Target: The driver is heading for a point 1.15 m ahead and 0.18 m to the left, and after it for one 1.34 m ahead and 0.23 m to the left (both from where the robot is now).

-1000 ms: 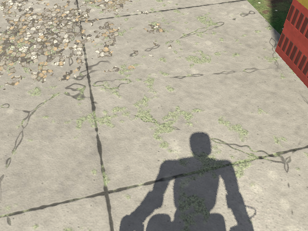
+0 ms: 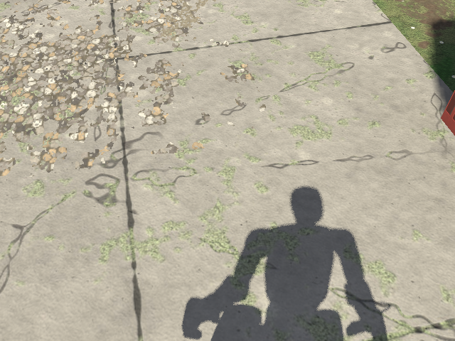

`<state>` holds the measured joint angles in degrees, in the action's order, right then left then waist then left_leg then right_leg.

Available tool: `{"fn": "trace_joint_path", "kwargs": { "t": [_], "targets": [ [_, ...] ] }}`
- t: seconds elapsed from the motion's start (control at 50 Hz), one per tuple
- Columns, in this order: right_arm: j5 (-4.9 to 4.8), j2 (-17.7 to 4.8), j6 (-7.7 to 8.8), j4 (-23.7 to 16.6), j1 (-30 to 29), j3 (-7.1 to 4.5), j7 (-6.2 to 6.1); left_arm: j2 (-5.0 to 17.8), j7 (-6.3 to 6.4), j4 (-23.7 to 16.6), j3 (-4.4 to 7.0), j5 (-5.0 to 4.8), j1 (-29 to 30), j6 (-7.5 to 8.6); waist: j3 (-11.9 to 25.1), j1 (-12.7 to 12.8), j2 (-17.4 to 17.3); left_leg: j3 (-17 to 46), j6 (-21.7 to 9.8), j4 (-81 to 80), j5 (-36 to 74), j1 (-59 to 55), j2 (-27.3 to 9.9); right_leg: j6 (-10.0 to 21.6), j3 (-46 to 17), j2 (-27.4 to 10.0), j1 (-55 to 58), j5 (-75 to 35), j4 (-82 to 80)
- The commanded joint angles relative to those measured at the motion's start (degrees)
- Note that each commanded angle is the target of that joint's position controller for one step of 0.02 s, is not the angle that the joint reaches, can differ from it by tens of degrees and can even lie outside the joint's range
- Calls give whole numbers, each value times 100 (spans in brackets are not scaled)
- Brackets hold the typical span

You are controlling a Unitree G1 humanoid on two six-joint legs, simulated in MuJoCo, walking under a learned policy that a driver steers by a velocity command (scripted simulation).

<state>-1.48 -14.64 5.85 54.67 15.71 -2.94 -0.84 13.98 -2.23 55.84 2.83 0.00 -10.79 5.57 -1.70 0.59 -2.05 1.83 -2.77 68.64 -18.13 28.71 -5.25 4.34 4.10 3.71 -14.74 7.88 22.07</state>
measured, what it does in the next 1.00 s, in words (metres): walks ahead: left foot, then right foot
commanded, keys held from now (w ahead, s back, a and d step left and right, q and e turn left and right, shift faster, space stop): w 1.00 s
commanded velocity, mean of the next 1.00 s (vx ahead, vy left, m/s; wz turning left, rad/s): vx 0.50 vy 0.00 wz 0.00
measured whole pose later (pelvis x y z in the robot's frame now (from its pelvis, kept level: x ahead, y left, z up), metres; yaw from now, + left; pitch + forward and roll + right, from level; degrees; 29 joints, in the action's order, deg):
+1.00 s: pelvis +0.57 +0.01 -0.01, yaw -1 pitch +2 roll +1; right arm -1.7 -14.9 5.1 56.2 19.2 -3.3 -0.2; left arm 14.3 -1.7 51.4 3.5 -0.6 -5.7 5.5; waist -1.7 -1.0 -1.2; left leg 1.6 -1.8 64.2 -25.4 16.8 -1.0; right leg 3.4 3.3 0.6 -23.9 9.0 30.8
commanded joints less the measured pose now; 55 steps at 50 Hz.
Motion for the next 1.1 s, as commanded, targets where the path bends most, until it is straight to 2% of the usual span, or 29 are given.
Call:
{"fn": "trace_joint_path", "kwargs": {
  "t": [0.02,0.1,0.16,0.24,0.3,0.32,0.34,0.36,0.38,0.4,0.42,0.44,0.46,0.5,0.54,0.58,0.7,0.8,0.86,0.88,0.9,0.92,0.94,0.96,0.98,1.0,1.04,1.08,1.1],
  "targets": [
    [54,-255,-103,-214,506,-108,-61,571,37,-211,73,16,163,139,-42,-298,588,193,83,-390,422,408,-446,1041,-1483,-1562,-227,73,-1676],
    [133,-340,-73,-579,-506,-130,-26,810,209,-113,121,2,-307,105,-193,-70,421,108,262,-1878,1771,1029,-454,953,-1142,-1481,130,-353,-1760],
    [94,-212,-23,-759,-1215,-60,57,899,258,-42,131,-66,-686,65,-222,179,406,-162,282,-3000,2447,722,-191,773,-803,-1343,330,-516,-1711],
    [28,-263,4,-1015,-1833,-13,197,961,269,142,163,-126,-1187,-42,-327,375,412,-147,206,-3664,2183,872,-57,718,-855,-1653,1223,-540,-1359],
    [16,-473,51,-1099,-1701,-65,280,1059,286,165,217,-125,-1184,-151,-187,161,564,-201,-16,-3942,1497,515,90,565,-940,-1897,1760,-1249,-862],
    [19,-617,67,-1020,-1312,-135,284,1096,286,126,225,-118,-1052,-186,52,-101,640,-352,-125,-4039,1345,-93,262,471,-832,-1816,1781,-2173,-379],
    [29,-866,72,-749,-426,-278,259,984,283,88,181,-89,-984,-221,594,-522,573,-492,-290,-4099,1374,-1271,439,325,-587,-1514,1579,-2943,667],
    [98,-1313,64,-506,691,-418,208,759,285,-61,76,9,-1027,-218,1494,-889,98,426,-651,-3889,1500,-3058,-396,119,-289,-1169,534,-1994,2399],
    [133,-1813,22,-321,1173,-533,230,-39,216,-104,-150,6,-1753,-80,2267,-551,-1493,3232,-1608,-4531,389,-5141,-1715,-280,-209,-64,-1871,1306,4527],
    [110,-1210,22,-367,1147,-365,238,479,192,-27,-42,-126,-1484,71,2359,-710,-1136,4017,-1559,-5122,-130,-5200,-1747,-208,-1054,-183,-2574,2414,5318],
    [103,-951,41,-463,629,-273,219,875,176,-211,62,-266,-914,164,1473,-652,-817,3124,-1261,-5147,136,-4507,-1554,-96,-1037,-491,-2998,2032,5495],
    [134,-808,45,-586,157,-221,207,858,209,-288,58,-265,-567,192,1029,-498,-338,2370,-1129,-5236,771,-3691,-1343,-76,-875,-808,-2849,1513,5288],
    [175,-653,52,-616,-150,-178,225,806,244,-308,89,-173,-393,167,651,-339,-101,1841,-1066,-5412,1314,-2939,-1135,-100,-809,-992,-2619,1179,4888],
    [223,-462,80,-572,-283,-126,259,602,256,-266,109,-121,-573,10,487,-46,-247,1298,-992,-5750,1636,-2252,-874,-123,-834,-1186,-2026,846,4425],
    [180,-576,107,-472,-132,-158,239,432,266,-277,95,-101,-566,-100,327,42,-190,994,-1077,-5982,1902,-2014,-839,-201,-768,-1235,-2041,679,4046],
    [176,-728,99,-391,33,-205,174,444,274,-420,107,-51,-181,-135,153,1,-79,803,-1120,-6140,2055,-2047,-848,-308,-748,-1264,-2407,201,3483],
    [102,-799,17,-185,485,-214,51,310,184,-745,54,-63,1003,-76,-139,-318,-133,108,-853,-6289,1865,-2141,-549,-395,-453,-992,-2240,-1363,1526],
    [49,-860,-97,69,852,-263,18,395,46,-1015,34,-116,1621,-14,-344,-437,-171,146,-789,-5936,2003,-3020,-925,-210,-470,-878,-2376,-987,874],
    [35,-977,-182,64,659,-314,-11,642,-8,-968,137,-120,1192,39,-41,-89,-332,111,-622,-5274,3349,-3330,-1015,21,-272,-631,-1558,-390,676],
    [35,-944,-217,36,536,-298,-15,805,5,-768,245,-104,529,42,346,274,-328,-81,-501,-4501,4220,-3216,-806,146,-89,-429,-627,-393,574],
    [80,-774,-235,-28,540,-225,-22,1120,47,-451,397,-79,-508,38,1020,665,-159,-317,-316,-3235,4042,-2543,-478,358,-295,-599,914,-511,746],
    [163,-284,-168,-166,1072,-65,18,1698,94,-297,538,30,-1387,11,1960,612,966,-563,61,-972,1935,-461,227,1127,-2500,-2076,3211,-131,713],
    [103,-75,-22,-104,1170,19,56,1518,75,-230,468,-53,-1521,-24,2457,564,1782,56,202,347,-1441,824,887,1626,-4616,-2699,3898,704,-342],
    [-59,-636,97,-209,685,-126,88,1148,73,-288,341,-101,-1131,-9,1739,593,1336,479,68,882,-1348,1473,505,1327,-4115,-2485,3380,1150,-495],
    [-130,-756,156,-348,216,-146,88,904,91,-419,276,-81,-660,-1,1121,487,1021,320,-36,794,-848,1605,193,1098,-3275,-2287,2582,944,-570],
    [-76,-728,149,-380,-17,-166,49,733,78,-484,216,-29,-246,13,663,296,597,189,-37,409,-348,1375,-73,973,-2650,-2064,1683,485,-770],
    [26,-576,3,-339,108,-215,4,493,54,-485,144,63,53,52,387,-46,686,234,-21,-146,126,688,-341,846,-2005,-1759,697,9,-1121],
    [48,-366,-116,-334,178,-194,-10,601,70,-387,170,34,-81,86,269,-151,658,177,51,-499,311,568,-404,931,-1674,-1700,378,-300,-1385],
    [68,-373,-143,-394,34,-201,-20,701,102,-341,194,31,-177,100,181,-154,594,159,108,-731,529,714,-420,968,-1549,-1697,355,-478,-1478]
  ]
}}
Keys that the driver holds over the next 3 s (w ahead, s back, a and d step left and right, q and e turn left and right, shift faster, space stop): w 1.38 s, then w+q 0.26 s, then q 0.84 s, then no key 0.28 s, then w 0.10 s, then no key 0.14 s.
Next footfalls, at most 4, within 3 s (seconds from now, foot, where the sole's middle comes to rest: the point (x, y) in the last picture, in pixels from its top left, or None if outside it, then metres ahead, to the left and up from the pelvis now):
0.36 left None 0.39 0.16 -0.78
0.90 right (269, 277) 0.69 -0.08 -0.78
1.46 left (200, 196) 1.01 0.15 -0.78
1.92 right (246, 146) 1.26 -0.02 -0.78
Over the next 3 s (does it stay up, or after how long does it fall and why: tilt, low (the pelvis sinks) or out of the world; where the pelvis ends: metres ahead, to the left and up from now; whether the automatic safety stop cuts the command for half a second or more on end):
stays up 1.14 0.11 0.00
